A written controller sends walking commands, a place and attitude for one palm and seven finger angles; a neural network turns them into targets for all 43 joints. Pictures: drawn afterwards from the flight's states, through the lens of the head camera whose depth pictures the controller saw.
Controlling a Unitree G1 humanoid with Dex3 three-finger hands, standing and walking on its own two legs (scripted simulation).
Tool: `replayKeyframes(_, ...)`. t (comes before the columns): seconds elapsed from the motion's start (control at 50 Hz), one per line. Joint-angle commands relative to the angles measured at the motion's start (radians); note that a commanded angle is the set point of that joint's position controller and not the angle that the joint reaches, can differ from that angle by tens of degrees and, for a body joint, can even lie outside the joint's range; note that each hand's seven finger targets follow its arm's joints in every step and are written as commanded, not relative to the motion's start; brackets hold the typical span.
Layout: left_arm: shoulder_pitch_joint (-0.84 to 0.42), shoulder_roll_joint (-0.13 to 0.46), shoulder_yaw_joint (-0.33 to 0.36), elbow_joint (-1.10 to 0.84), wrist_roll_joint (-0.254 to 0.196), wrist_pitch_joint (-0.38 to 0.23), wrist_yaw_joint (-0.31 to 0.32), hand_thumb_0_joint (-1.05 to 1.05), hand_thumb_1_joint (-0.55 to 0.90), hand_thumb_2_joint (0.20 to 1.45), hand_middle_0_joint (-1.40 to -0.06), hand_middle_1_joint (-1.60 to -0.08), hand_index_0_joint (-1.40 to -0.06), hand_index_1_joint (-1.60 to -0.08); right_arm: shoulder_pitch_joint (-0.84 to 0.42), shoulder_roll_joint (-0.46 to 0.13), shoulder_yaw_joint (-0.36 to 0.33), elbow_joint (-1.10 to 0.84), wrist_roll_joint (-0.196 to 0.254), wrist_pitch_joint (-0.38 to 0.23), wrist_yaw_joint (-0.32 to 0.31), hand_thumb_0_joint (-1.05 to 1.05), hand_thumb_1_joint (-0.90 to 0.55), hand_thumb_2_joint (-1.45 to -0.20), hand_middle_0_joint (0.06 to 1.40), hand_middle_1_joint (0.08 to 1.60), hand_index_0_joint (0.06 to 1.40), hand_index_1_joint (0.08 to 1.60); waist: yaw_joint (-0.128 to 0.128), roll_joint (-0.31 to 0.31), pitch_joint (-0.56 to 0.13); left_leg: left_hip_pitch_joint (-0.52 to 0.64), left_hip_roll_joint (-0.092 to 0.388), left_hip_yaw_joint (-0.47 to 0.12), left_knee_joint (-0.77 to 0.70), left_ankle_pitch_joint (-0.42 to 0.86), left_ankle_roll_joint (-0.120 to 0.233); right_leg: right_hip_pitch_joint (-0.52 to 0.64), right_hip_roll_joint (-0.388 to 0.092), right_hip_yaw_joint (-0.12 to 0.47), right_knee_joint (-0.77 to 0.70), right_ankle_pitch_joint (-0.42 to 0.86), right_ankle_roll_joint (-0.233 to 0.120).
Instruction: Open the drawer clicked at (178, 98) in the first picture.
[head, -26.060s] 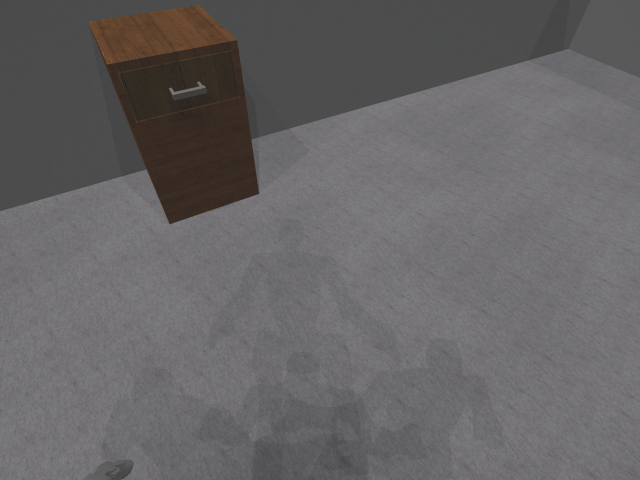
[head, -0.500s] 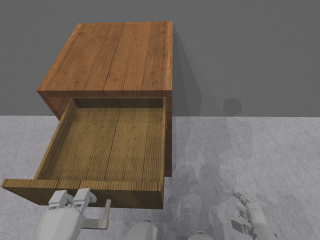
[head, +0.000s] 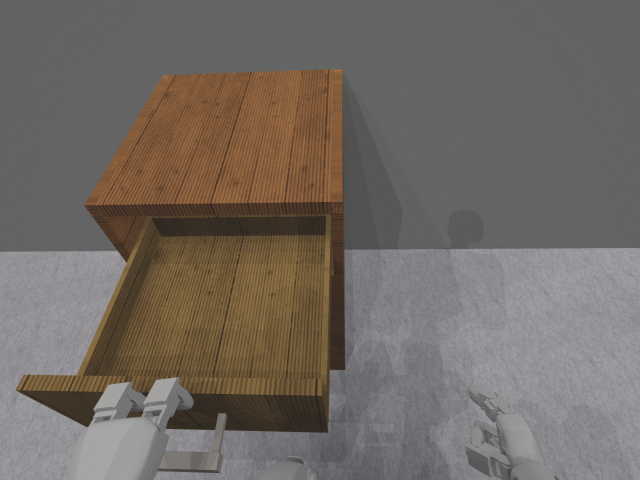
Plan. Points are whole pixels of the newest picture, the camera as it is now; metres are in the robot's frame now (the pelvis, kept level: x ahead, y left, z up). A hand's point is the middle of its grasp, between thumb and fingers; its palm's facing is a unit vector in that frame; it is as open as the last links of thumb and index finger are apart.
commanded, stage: lift the hand off the handle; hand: left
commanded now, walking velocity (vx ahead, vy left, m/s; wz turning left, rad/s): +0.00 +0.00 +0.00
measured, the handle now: (180, 441) +0.18 +0.22 -0.09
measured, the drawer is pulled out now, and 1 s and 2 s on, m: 0.30 0.30 0.30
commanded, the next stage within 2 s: draw the hand back to the body in 0.86 s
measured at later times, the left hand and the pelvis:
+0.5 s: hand (136, 441) +0.16 +0.22 +0.03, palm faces -0.02 -0.14 -0.99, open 13.8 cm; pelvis +0.01 +0.00 +0.03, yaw -1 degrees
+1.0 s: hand (134, 436) +0.16 +0.22 +0.05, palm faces -0.02 -0.15 -0.99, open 13.8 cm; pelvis +0.02 +0.00 +0.03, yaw -1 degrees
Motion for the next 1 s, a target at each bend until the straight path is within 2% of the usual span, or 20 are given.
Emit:
replayKeyframes(0.0, -0.041, 0.126, 0.089, -0.201, -0.001, 0.006, 0.051, 0.0, -0.5, 0.3, -0.3, -1.2, -0.3, -1.2, -0.113, -0.095, -0.042, -0.166, 0.01, -0.044, -0.011, 0.0, -0.9, -0.9, 0.2, 0.3, 0.2, 0.3, -0.024, -0.032, -0.075, 0.261, -0.005, -0.018, -0.161, 0.164, 0.022, -0.014, -0.005, 0.004, -0.237, 0.179, -0.034)
replayKeyframes(0.1, -0.016, 0.132, 0.091, -0.235, -0.023, 0.016, 0.038, 0.0, -0.5, 0.3, -0.3, -1.2, -0.3, -1.2, -0.108, -0.094, -0.044, -0.172, 0.018, -0.047, -0.01, 0.0, -0.9, -0.9, 0.2, 0.3, 0.2, 0.3, -0.011, -0.018, -0.098, 0.303, -0.004, -0.015, -0.187, 0.194, 0.023, 0.04, -0.005, 0.006, -0.255, 0.212, -0.036)
replayKeyframes(0.14, 0.012, 0.151, 0.113, -0.225, -0.029, 0.019, 0.035, 0.0, -0.5, 0.3, -0.3, -1.2, -0.3, -1.2, -0.108, -0.091, -0.04, -0.169, 0.018, -0.046, -0.009, 0.0, -0.9, -0.9, 0.2, 0.3, 0.2, 0.3, -0.01, -0.051, -0.119, 0.312, -0.008, -0.011, -0.186, 0.219, 0.024, 0.064, -0.005, 0.028, -0.263, 0.252, -0.033)
replayKeyframes(0.18, -0.013, 0.155, 0.118, -0.214, -0.025, 0.019, 0.031, 0.0, -0.5, 0.3, -0.3, -1.2, -0.3, -1.2, -0.11, -0.092, -0.04, -0.165, 0.018, -0.041, -0.008, 0.0, -0.9, -0.9, 0.2, 0.3, 0.2, 0.3, -0.016, -0.071, -0.079, 0.302, -0.007, -0.015, -0.197, 0.204, 0.021, 0.054, -0.005, 0.026, -0.273, 0.235, -0.03)
replayKeyframes(0.22, -0.012, 0.137, 0.102, -0.197, -0.026, 0.029, 0.026, 0.0, -0.5, 0.3, -0.3, -1.2, -0.3, -1.2, -0.117, -0.094, -0.04, -0.165, 0.023, -0.04, -0.009, 0.0, -0.9, -0.9, 0.2, 0.3, 0.2, 0.3, -0.016, -0.05, -0.04, 0.3, -0.004, -0.019, -0.217, 0.195, 0.023, 0.069, -0.004, 0.022, -0.288, 0.232, -0.033)
replayKeyframes(0.3, 0.009, 0.123, 0.09, -0.18, -0.043, 0.046, 0.006, 0.0, -0.5, 0.3, -0.3, -1.2, -0.3, -1.2, -0.113, -0.094, -0.044, -0.165, 0.034, -0.039, -0.006, 0.0, -0.9, -0.9, 0.2, 0.3, 0.2, 0.3, -0.01, -0.082, -0.045, 0.308, -0.004, -0.01, -0.24, 0.194, 0.026, 0.124, -0.01, 0.015, -0.309, 0.252, -0.023)
replayKeyframes(0.34, 0.01, 0.137, 0.096, -0.191, -0.047, 0.051, -0.002, 0.0, -0.5, 0.3, -0.3, -1.2, -0.3, -1.2, -0.115, -0.093, -0.04, -0.164, 0.035, -0.04, -0.004, 0.0, -0.9, -0.9, 0.2, 0.3, 0.2, 0.3, -0.008, -0.08, -0.071, 0.329, -0.007, -0.004, -0.246, 0.214, 0.026, 0.144, -0.013, 0.034, -0.321, 0.275, -0.022)
replayKeyframes(0.4, -0.006, 0.141, 0.093, -0.224, -0.047, 0.037, -0.01, 0.0, -0.5, 0.3, -0.3, -1.2, -0.3, -1.2, -0.117, -0.093, -0.043, -0.16, 0.035, -0.044, -0.009, 0.0, -0.9, -0.9, 0.2, 0.3, 0.2, 0.3, -0.011, -0.052, -0.049, 0.349, -0.007, -0.002, -0.255, 0.226, 0.029, 0.156, -0.013, 0.039, -0.335, 0.299, -0.024)
replayKeyframes(0.42, 0.014, 0.173, 0.131, -0.224, -0.051, 0.035, -0.007, 0.0, -0.5, 0.3, -0.3, -1.2, -0.3, -1.2, -0.116, -0.094, -0.042, -0.16, 0.036, -0.045, -0.011, 0.0, -0.9, -0.9, 0.2, 0.3, 0.2, 0.3, -0.003, -0.056, -0.042, 0.351, -0.006, -0.008, -0.262, 0.235, 0.027, 0.168, -0.01, 0.048, -0.34, 0.312, -0.029)
replayKeyframes(0.48, 0.022, 0.165, 0.123, -0.239, -0.045, 0.019, -0.011, 0.0, -0.5, 0.3, -0.3, -1.2, -0.3, -1.2, -0.116, -0.093, -0.041, -0.156, 0.03, -0.048, 0.001, 0.0, -0.9, -0.9, 0.2, 0.3, 0.2, 0.3, -0.002, -0.06, -0.042, 0.372, -0.007, -0.007, -0.264, 0.255, 0.025, 0.157, -0.011, 0.045, -0.337, 0.316, -0.029)
replayKeyframes(0.5, 0.033, 0.15, 0.114, -0.25, -0.047, 0.015, -0.013, 0.0, -0.5, 0.3, -0.3, -1.2, -0.3, -1.2, -0.117, -0.091, -0.044, -0.158, 0.032, -0.05, 0.0, 0.0, -0.9, -0.9, 0.2, 0.3, 0.2, 0.3, -0.001, -0.024, -0.024, 0.375, -0.006, -0.006, -0.269, 0.255, 0.026, 0.161, -0.01, 0.038, -0.339, 0.317, -0.03)
replayKeyframes(0.54, 0.028, 0.176, 0.144, -0.252, -0.049, 0.019, -0.012, 0.0, -0.5, 0.3, -0.3, -1.2, -0.3, -1.2, -0.12, -0.093, -0.041, -0.155, 0.031, -0.048, 0.005, 0.0, -0.9, -0.9, 0.2, 0.3, 0.2, 0.3, -0.001, -0.038, -0.032, 0.385, -0.007, -0.006, -0.272, 0.258, 0.024, 0.158, -0.01, 0.055, -0.347, 0.314, -0.031)
replayKeyframes(0.6, 0.027, 0.146, 0.117, -0.28, -0.052, 0.016, -0.015, 0.0, -0.5, 0.3, -0.3, -1.2, -0.3, -1.2, -0.121, -0.094, -0.048, -0.157, 0.031, -0.048, 0.009, 0.0, -0.9, -0.9, 0.2, 0.3, 0.2, 0.3, -0.003, -0.023, -0.029, 0.398, -0.003, -0.011, -0.283, 0.272, 0.025, 0.168, -0.008, 0.034, -0.342, 0.324, -0.032)
replayKeyframes(0.64, 0.02, 0.153, 0.121, -0.288, -0.058, 0.024, -0.022, 0.0, -0.5, 0.3, -0.3, -1.2, -0.3, -1.2, -0.116, -0.096, -0.05, -0.16, 0.031, -0.05, 0.014, 0.0, -0.9, -0.9, 0.2, 0.3, 0.2, 0.3, -0.009, -0.063, -0.044, 0.415, -0.002, -0.011, -0.279, 0.275, 0.024, 0.155, -0.012, 0.05, -0.353, 0.313, -0.029)
replayKeyframes(0.66, 0.051, 0.132, 0.105, -0.297, -0.063, 0.02, -0.027, 0.0, -0.5, 0.3, -0.3, -1.2, -0.3, -1.2, -0.114, -0.094, -0.054, -0.162, 0.036, -0.052, 0.01, 0.0, -0.9, -0.9, 0.2, 0.3, 0.2, 0.3, -0.001, -0.04, -0.034, 0.411, 0.0, -0.012, -0.289, 0.282, 0.027, 0.185, -0.009, 0.033, -0.35, 0.333, -0.03)
replayKeyframes(0.72, 0.057, 0.134, 0.097, -0.313, -0.075, 0.031, -0.042, 0.0, -0.5, 0.3, -0.3, -1.2, -0.3, -1.2, -0.116, -0.094, -0.052, -0.169, 0.041, -0.052, 0.015, 0.0, -0.9, -0.9, 0.2, 0.3, 0.2, 0.3, -0.003, -0.063, -0.032, 0.421, 0.004, -0.02, -0.301, 0.307, 0.026, 0.194, -0.009, 0.033, -0.352, 0.345, -0.03)
replayKeyframes(0.76, 0.092, 0.126, 0.082, -0.315, -0.068, 0.032, -0.048, 0.0, -0.5, 0.3, -0.3, -1.2, -0.3, -1.2, -0.113, -0.092, -0.052, -0.172, 0.042, -0.056, 0.017, 0.0, -0.9, -0.9, 0.2, 0.3, 0.2, 0.3, 0.002, -0.066, -0.022, 0.422, 0.005, -0.012, -0.3, 0.309, 0.027, 0.201, -0.01, 0.027, -0.355, 0.355, -0.026)
replayKeyframes(0.82, 0.097, 0.155, 0.116, -0.28, -0.056, 0.036, -0.048, 0.0, -0.5, 0.3, -0.3, -1.2, -0.3, -1.2, -0.117, -0.091, -0.043, -0.173, 0.045, -0.048, 0.021, 0.0, -0.9, -0.9, 0.2, 0.3, 0.2, 0.3, 0.009, -0.088, 0.01, 0.396, 0.004, -0.016, -0.311, 0.296, 0.02, 0.191, -0.005, 0.032, -0.353, 0.333, -0.029)
replayKeyframes(0.86, 0.071, 0.116, 0.071, -0.312, -0.04, 0.035, -0.044, 0.0, -0.5, 0.3, -0.3, -1.2, -0.3, -1.2, -0.116, -0.09, -0.046, -0.179, 0.041, -0.05, 0.027, 0.0, -0.9, -0.9, 0.2, 0.3, 0.2, 0.3, 0.006, -0.047, 0.0, 0.42, 0.008, -0.012, -0.307, 0.304, 0.021, 0.172, -0.005, 0.02, -0.345, 0.319, -0.03)
replayKeyframes(0.98, 0.015, 0.179, 0.125, -0.4, -0.036, 0.037, -0.031, 0.0, -0.5, 0.3, -0.3, -1.2, -0.3, -1.2, -0.107, -0.095, -0.046, -0.19, 0.031, -0.051, 0.029, 0.0, -0.9, -0.9, 0.2, 0.3, 0.2, 0.3, 0.006, -0.035, -0.057, 0.466, 0.007, -0.016, -0.286, 0.302, 0.016, 0.129, -0.004, 0.061, -0.35, 0.276, -0.04)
